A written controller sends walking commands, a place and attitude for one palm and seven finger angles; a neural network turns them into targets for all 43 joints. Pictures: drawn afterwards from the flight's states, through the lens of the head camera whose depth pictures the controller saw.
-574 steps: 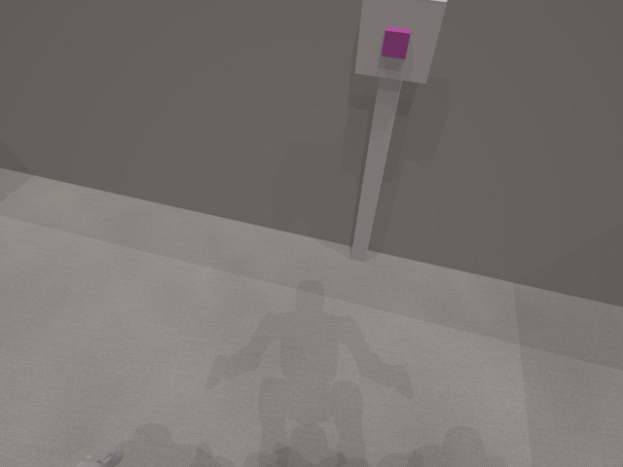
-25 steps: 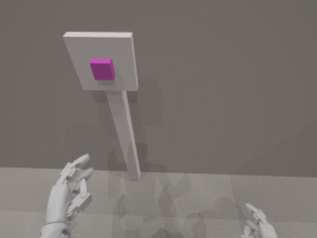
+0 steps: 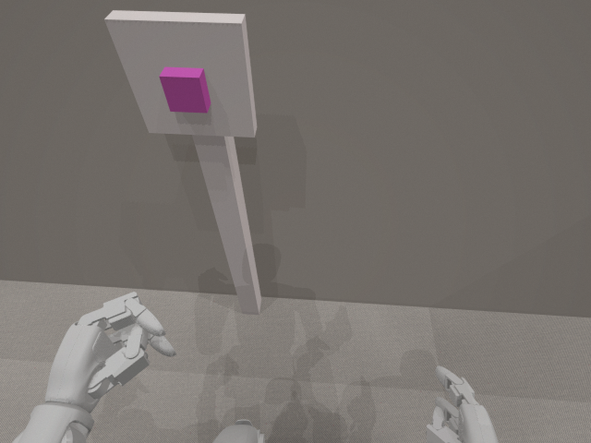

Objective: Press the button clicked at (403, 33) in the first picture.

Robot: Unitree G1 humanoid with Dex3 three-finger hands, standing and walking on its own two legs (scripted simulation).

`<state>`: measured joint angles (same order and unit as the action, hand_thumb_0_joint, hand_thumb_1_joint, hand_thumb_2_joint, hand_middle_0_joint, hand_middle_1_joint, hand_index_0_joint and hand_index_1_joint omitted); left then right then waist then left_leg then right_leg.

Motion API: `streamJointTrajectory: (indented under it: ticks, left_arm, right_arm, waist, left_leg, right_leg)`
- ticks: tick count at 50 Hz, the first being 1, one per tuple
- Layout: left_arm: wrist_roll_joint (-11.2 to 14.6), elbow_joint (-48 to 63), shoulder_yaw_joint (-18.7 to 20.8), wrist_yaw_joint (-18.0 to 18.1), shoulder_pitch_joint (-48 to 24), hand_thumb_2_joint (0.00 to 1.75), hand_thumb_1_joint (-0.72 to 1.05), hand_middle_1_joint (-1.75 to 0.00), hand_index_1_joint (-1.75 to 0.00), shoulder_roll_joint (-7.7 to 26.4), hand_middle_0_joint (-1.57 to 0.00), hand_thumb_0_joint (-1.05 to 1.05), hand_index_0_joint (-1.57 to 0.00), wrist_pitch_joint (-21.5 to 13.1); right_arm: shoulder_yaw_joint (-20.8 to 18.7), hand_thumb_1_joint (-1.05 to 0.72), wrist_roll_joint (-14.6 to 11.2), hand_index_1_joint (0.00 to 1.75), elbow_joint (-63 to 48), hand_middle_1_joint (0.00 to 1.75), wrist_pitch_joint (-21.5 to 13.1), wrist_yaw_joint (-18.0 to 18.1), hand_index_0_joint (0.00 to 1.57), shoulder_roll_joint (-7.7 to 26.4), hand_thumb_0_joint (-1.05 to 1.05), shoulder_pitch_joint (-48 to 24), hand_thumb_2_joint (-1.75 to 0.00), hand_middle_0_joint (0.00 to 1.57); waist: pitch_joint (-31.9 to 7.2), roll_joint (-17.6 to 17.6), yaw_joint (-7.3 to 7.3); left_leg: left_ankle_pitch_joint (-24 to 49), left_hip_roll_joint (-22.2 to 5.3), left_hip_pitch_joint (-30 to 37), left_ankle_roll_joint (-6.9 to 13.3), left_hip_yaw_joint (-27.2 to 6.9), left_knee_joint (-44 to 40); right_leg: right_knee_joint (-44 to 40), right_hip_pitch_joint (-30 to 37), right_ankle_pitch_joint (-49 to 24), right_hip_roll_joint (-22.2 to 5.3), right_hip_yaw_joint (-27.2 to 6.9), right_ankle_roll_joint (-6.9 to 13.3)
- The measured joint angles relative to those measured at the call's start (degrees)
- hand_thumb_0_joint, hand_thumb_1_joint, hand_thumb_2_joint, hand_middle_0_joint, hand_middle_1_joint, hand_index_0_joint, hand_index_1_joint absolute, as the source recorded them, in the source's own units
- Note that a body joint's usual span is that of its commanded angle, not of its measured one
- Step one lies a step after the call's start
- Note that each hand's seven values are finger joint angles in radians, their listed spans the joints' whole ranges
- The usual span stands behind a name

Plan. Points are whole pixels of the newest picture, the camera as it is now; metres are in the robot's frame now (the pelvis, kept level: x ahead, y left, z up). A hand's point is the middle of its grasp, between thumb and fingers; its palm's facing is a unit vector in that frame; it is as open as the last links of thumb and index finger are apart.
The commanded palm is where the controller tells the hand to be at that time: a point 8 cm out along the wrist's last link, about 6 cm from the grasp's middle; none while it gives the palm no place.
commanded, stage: raise the hand and make a fist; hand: left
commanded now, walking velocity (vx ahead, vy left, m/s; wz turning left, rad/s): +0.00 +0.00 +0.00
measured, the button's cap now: (187, 89) +0.57 +0.20 +0.18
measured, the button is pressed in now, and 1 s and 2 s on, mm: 0 0 0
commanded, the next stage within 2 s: aim a knuckle at the button in 1.26 s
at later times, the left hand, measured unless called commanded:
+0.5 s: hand (96, 317) +0.23 +0.22 +0.12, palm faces +0.01 -1.00 -0.06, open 3.1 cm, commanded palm +0.20 +0.28 +0.13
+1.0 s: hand (70, 280) +0.24 +0.23 +0.17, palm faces +0.01 -1.00 -0.06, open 3.1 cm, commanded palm +0.21 +0.28 +0.18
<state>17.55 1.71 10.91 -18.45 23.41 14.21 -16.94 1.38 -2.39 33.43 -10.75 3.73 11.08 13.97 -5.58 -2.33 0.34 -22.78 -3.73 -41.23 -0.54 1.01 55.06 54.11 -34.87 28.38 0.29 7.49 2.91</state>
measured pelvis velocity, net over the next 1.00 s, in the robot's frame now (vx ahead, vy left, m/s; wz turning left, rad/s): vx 0.01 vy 0.02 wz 0.00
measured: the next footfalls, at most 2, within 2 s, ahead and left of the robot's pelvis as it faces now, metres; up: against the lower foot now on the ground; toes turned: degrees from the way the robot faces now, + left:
none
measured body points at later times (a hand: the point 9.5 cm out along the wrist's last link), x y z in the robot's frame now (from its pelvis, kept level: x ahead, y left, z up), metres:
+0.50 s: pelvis +0.01 +0.03 +0.03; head +0.02 +0.03 +0.48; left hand +0.22 +0.28 +0.13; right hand +0.21 -0.19 -0.03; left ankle +0.05 +0.13 -0.68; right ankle -0.01 -0.08 -0.68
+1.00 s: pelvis +0.01 +0.02 +0.05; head -0.01 +0.01 +0.50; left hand +0.24 +0.29 +0.18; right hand +0.19 -0.21 -0.02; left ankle +0.05 +0.13 -0.68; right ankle -0.01 -0.08 -0.68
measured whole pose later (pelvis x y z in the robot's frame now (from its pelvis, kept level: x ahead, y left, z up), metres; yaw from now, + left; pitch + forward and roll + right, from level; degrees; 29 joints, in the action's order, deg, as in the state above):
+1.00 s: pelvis +0.01 +0.02 +0.05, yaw +0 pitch -1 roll -1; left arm 18.9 6.4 15.9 -18.0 12.7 17.8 0.4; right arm 3.5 -3.8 34.4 -14.7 4.4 15.1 14.0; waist -2.7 -3.0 -1.7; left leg -15.3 -1.6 -19.2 1.2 2.7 35.1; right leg 33.0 -12.8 19.5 -0.5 6.2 1.0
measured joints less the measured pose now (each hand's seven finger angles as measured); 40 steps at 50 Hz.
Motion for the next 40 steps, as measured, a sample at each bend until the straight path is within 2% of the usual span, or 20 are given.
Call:
streamJointTrajectory:
  ticks: [4, 9, 16, 23, 30, 40]
  left_arm:
    - [0.45, 0.94, 1.33, 1.78, 1.39, 0.89, 0.90, -1.27, -1.28, -0.28, -1.10, 0.02, -1.10, 0.00]
    - [0.45, 2.07, 1.31, 2.13, 2.14, 0.89, 0.90, -1.39, -1.40, -0.27, -1.21, 0.02, -1.21, -1.14]
    - [-0.66, 5.12, -0.25, 3.58, 1.74, 0.89, 0.90, -1.47, -1.48, -0.02, -1.28, 0.02, -1.28, 0.68]
    - [-1.20, 7.30, -0.13, 4.42, -0.52, 0.89, 0.90, -1.49, -1.50, 0.49, -1.30, 0.02, -1.30, 4.70]
    - [-0.83, 7.90, 0.92, 3.26, -3.05, 0.89, 0.90, -1.49, -1.50, 1.32, -1.30, 0.02, -1.30, 9.51]
    - [0.40, 6.75, 3.38, 1.24, -8.14, 0.89, 0.90, -1.50, -1.50, 3.07, -1.30, 0.02, -1.30, 14.04]
  right_arm:
    - [-0.65, -0.90, 0.06, 0.30, 0.50, 0.30, -0.47, 0.07, 0.21, 0.72, 0.01, 2.11, -0.90, 0.21]
    - [-1.66, -0.90, -0.22, 0.30, 0.80, 0.30, -1.50, 0.00, 0.21, 2.81, 0.01, 2.69, -0.90, 0.21]
    - [-1.92, -0.91, -0.56, 0.30, -0.33, 0.30, -3.14, -0.03, 0.20, 3.97, 0.01, 0.92, -0.90, 0.20]
    - [-0.10, -0.91, -0.58, 0.30, -1.94, 0.30, -3.36, -0.55, 0.20, 2.76, 0.01, -1.07, -0.90, 0.20]
    - [2.06, -0.90, -0.52, 0.30, -2.19, 0.30, -2.92, -0.66, 0.21, 1.86, 0.01, -1.49, -0.90, 0.21]
    - [2.91, -0.90, -0.84, 0.30, -0.13, 0.30, -3.10, 0.07, 0.21, 2.70, 0.01, -0.48, -0.90, 0.21]
  waist:
    - [0.05, 0.17, 0.60]
    - [0.55, 0.41, 0.52]
    - [1.09, 0.63, 0.10]
    - [1.16, 0.43, -0.84]
    - [1.35, -0.06, -1.91]
    - [2.33, -0.46, -2.50]
  left_leg:
    - [0.80, 0.25, 2.74, 0.48, 1.17, -2.94]
    - [1.16, 0.63, 4.63, 1.13, 1.59, -4.54]
    - [1.58, 1.29, 7.46, 1.94, 1.76, -6.50]
    - [2.34, 1.88, 11.10, 2.38, 1.77, -9.15]
    - [3.40, 2.25, 14.60, 2.54, 1.62, -12.05]
    - [5.46, 2.46, 18.89, 2.32, 1.50, -16.23]
  right_leg:
    - [-2.68, 2.22, -1.12, -0.18, -1.07, -0.53]
    - [-4.77, 4.24, -1.92, -0.44, -1.44, -1.14]
    - [-7.51, 7.48, -2.91, -0.90, -1.54, -1.91]
    - [-10.76, 11.44, -4.03, -1.24, -1.47, -2.44]
    - [-14.13, 15.23, -5.33, -1.35, -1.26, -2.66]
    - [-18.17, 19.44, -7.26, -1.24, -1.09, -2.46]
